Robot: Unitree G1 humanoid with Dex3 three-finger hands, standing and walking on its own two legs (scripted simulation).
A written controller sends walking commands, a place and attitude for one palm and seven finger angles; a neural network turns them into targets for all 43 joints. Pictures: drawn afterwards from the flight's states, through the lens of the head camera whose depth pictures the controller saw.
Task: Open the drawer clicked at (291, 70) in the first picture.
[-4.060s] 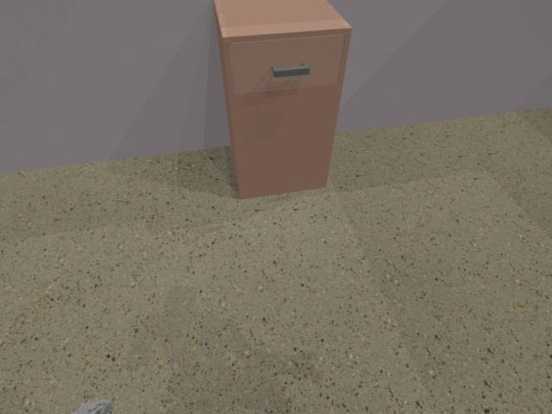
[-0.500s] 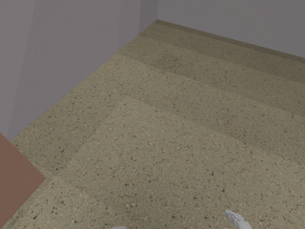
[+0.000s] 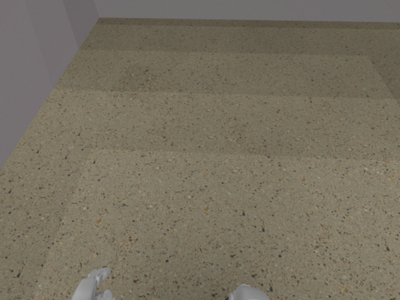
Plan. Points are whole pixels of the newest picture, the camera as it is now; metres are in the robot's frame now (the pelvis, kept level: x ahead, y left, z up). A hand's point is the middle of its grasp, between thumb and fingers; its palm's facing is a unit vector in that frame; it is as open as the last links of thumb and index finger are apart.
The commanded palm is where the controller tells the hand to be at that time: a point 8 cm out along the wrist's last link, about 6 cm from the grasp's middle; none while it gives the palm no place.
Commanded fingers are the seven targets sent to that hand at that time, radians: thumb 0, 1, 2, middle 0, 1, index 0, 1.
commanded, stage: turn to face it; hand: left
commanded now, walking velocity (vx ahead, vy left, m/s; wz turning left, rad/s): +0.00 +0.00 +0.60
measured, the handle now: out of the picture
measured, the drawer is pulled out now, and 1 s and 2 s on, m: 0.00 0.00 0.00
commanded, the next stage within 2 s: none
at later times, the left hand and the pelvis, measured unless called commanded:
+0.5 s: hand out of the picture +0.07 +0.23 -0.14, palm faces +0.27 -0.94 -0.22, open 7.4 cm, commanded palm none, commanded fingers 0.00 0.90 0.90 -0.20 -0.30 -0.20 -0.30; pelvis +0.04 +0.02 +0.03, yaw +13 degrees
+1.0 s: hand out of the picture -0.05 +0.15 -0.13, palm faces +0.56 -0.79 -0.25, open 7.4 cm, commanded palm none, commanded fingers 0.00 0.90 0.90 -0.20 -0.30 -0.20 -0.30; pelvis +0.01 -0.04 +0.03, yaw +34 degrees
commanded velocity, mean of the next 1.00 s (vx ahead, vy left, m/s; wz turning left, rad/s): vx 0.00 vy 0.00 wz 0.60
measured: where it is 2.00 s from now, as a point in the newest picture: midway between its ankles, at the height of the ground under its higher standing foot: outside the picture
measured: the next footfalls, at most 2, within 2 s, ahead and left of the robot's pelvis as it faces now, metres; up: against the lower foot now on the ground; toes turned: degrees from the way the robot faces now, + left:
left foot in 0.26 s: +0.08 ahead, +0.13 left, +0.00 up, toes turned +16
right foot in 0.68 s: +0.12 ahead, -0.12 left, +0.00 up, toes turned +18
